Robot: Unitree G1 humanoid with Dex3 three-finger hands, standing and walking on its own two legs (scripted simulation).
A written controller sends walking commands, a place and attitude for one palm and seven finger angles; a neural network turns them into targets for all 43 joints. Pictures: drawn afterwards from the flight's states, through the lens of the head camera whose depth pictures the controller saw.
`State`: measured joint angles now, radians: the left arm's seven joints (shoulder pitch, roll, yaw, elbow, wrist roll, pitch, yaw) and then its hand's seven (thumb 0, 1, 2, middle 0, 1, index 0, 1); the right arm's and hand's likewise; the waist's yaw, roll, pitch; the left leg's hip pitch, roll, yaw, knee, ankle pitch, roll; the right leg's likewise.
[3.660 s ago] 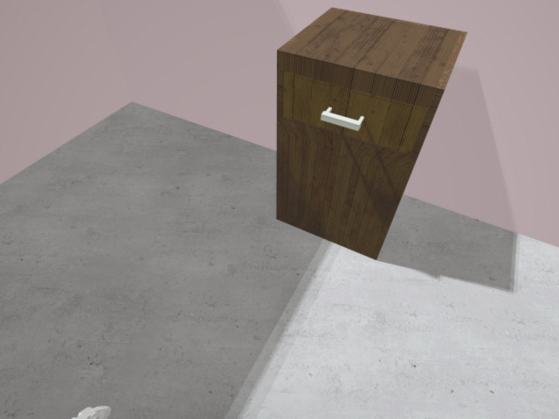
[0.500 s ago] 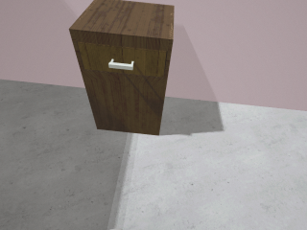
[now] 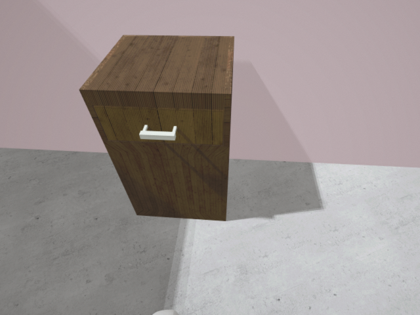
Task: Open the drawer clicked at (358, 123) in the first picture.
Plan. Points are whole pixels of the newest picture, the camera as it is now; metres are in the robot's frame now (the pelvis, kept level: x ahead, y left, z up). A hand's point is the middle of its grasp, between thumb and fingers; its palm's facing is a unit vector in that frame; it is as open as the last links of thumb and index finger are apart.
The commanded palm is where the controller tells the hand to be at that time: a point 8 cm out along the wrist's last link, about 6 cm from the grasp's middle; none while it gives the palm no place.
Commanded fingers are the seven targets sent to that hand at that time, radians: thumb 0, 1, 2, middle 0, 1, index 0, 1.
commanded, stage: take the last steps up to it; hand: left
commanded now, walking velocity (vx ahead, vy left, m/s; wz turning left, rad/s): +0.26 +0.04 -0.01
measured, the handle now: (159, 131) +0.72 +0.23 -0.12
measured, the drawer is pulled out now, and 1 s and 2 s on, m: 0.00 0.00 0.00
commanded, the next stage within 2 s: come to a stop and stand still in 0.30 s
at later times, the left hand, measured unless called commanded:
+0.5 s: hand (119, 302) +0.19 +0.23 -0.18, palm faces +0.04 -0.98 -0.18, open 7.4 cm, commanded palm none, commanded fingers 0.00 0.90 0.90 -0.20 -0.30 -0.20 -0.30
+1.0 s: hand (116, 270) +0.26 +0.26 -0.18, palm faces +0.01 -0.98 -0.22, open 7.4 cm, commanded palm none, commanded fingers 0.00 0.90 0.90 -0.20 -0.30 -0.20 -0.30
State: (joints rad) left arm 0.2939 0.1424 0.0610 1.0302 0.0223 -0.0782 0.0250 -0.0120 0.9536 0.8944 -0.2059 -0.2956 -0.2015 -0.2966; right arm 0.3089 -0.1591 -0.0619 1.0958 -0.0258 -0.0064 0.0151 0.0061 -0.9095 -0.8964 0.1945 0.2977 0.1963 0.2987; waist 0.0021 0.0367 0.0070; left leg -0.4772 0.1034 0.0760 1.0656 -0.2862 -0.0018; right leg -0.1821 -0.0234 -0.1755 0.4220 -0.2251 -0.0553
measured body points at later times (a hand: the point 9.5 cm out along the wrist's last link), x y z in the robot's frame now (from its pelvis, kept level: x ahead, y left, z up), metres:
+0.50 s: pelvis +0.17 +0.06 +0.00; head +0.19 +0.06 +0.45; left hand +0.19 +0.29 -0.16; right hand +0.21 -0.17 -0.16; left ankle +0.18 +0.16 -0.74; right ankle +0.19 -0.06 -0.71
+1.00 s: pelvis +0.17 +0.09 -0.02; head +0.18 +0.09 +0.43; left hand +0.26 +0.32 -0.16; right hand +0.23 -0.16 -0.16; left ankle +0.16 +0.18 -0.74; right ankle +0.23 -0.05 -0.74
